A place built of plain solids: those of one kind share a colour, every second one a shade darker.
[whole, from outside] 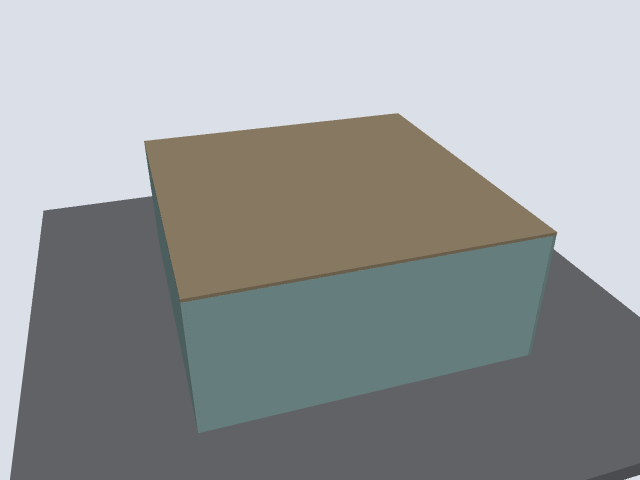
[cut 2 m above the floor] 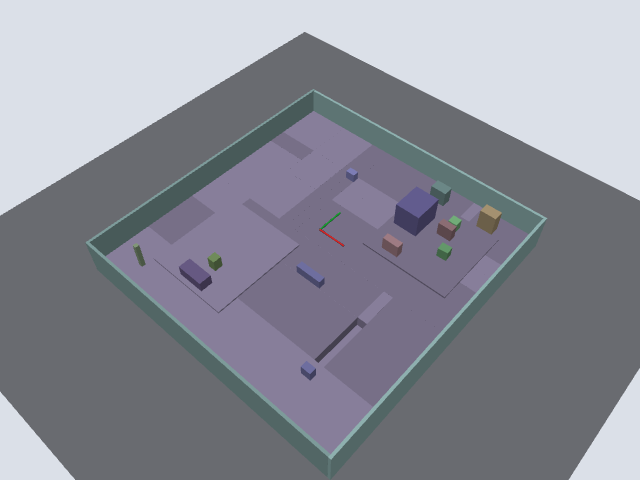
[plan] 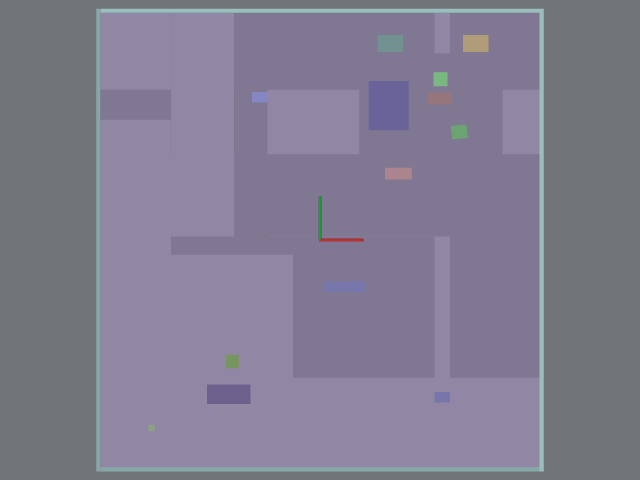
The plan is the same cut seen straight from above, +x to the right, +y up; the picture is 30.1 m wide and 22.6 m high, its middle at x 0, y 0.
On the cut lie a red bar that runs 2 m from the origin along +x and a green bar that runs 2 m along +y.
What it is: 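A part of a trade-fair hall in the days of build-up; stands in every state, service ducts in the floor, freight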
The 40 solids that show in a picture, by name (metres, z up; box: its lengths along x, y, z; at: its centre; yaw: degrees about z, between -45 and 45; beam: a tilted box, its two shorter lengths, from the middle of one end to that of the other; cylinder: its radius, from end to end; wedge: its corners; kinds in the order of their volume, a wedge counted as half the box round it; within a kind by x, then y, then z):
{
 "floor_1": {"box": [3.33, 21.39, 0.96], "at": [-8.67, 0.0, 0.43]},
 "floor_2": {"box": [3.33, 1.63, 0.96], "at": [-8.67, 4.85, 0.43]},
 "floor_3": {"box": [3.33, 1.42, 0.96], "at": [-8.67, 6.37, 0.43]},
 "floor_4": {"box": [7.14, 3.87, 0.96], "at": [-6.77, 2.1, 0.43]},
 "floor_5": {"box": [2.96, 14.73, 0.96], "at": [-5.53, -3.33, 0.43]},
 "floor_6": {"box": [2.96, 3.04, 0.96], "at": [-5.53, 5.55, 0.43]},
 "floor_7": {"box": [2.96, 3.62, 0.96], "at": [-5.53, 8.88, 0.43]},
 "floor_8": {"box": [6.46, 7.39, 0.12], "at": [-4.49, -4.39, 0.97]},
 "floor_9": {"box": [0.84, 21.39, 0.96], "at": [-3.62, 0.0, 0.43]},
 "floor_10": {"box": [0.73, 5.5, 0.96], "at": [-2.84, 2.91, 0.43]},
 "floor_11": {"box": [0.73, 5.03, 0.96], "at": [-2.84, 8.18, 0.43]},
 "floor_12": {"box": [15.73, 4.0, 0.96], "at": [-2.48, -4.48, 0.43]},
 "floor_13": {"box": [20.68, 4.21, 0.96], "at": [0.0, -8.59, 0.43]},
 "floor_14": {"box": [20.68, 2.64, 0.96], "at": [0.0, -1.16, 0.43]},
 "floor_15": {"box": [20.68, 3.62, 0.96], "at": [0.0, 8.88, 0.43]},
 "floor_16": {"box": [14.38, 1.42, 0.96], "at": [3.15, 6.37, 0.43]},
 "floor_17": {"box": [12.81, 3.87, 0.96], "at": [3.93, 2.1, 0.43]},
 "floor_18": {"box": [12.81, 1.63, 0.96], "at": [3.93, 4.85, 0.43]},
 "floor_19": {"box": [6.75, 6.49, 0.12], "at": [5.22, 5.55, 0.97]},
 "floor_20": {"box": [0.73, 4.0, 0.12], "at": [5.75, -4.48, 0.01]},
 "floor_21": {"box": [0.73, 13.18, 0.96], "at": [5.75, 4.11, 0.43]},
 "floor_22": {"box": [4.22, 21.39, 0.96], "at": [8.23, 0.0, 0.43]},
 "wall_1": {"box": [0.2, 21.79, 8.77], "at": [-10.44, 0.0, 4.33]},
 "wall_2": {"box": [20.68, 0.2, 8.77], "at": [0.0, -10.8, 4.33]},
 "wall_3": {"box": [20.68, 0.2, 8.77], "at": [0.0, 10.79, 4.33]},
 "wall_4": {"box": [0.2, 21.79, 8.77], "at": [10.44, 0.0, 4.33]},
 "roof_1": {"box": [21.08, 21.79, 0.2], "at": [0.0, 0.0, 8.82]},
 "cabin_1": {"box": [1.89, 2.32, 2.5], "at": [3.24, 6.33, 2.29]},
 "pallet_stack_1": {"box": [1.2, 0.8, 1.63], "at": [7.33, 9.26, 1.73]},
 "board_stack_1": {"box": [2.05, 0.92, 0.8], "at": [-4.29, -7.27, 1.44]},
 "counter_1": {"box": [1.26, 0.55, 1.01], "at": [3.69, 3.12, 1.54]},
 "counter_2": {"box": [1.11, 0.55, 1.07], "at": [5.63, 6.66, 1.57]},
 "pallet_load_1": {"box": [1.2, 0.8, 1.29], "at": [3.31, 9.26, 1.56]},
 "cover_stack_1": {"box": [0.73, 0.5, 0.68], "at": [-2.84, 6.72, 1.26]},
 "cover_stack_2": {"box": [2.0, 0.5, 0.68], "at": [1.15, -2.2, 1.26]},
 "cover_stack_3": {"box": [0.73, 0.5, 0.78], "at": [5.75, -7.4, 1.3]},
 "plinth_1": {"box": [0.67, 0.66, 0.79], "at": [5.67, 7.57, 1.43]},
 "plinth_2": {"box": [0.74, 0.64, 0.78], "at": [6.56, 5.09, 1.43], "yaw": 5.2},
 "case_1": {"box": [0.6, 0.64, 0.92], "at": [-4.12, -5.72, 1.5]},
 "flood_1": {"box": [0.3, 0.3, 1.99], "at": [-7.93, -8.85, 1.91]}
}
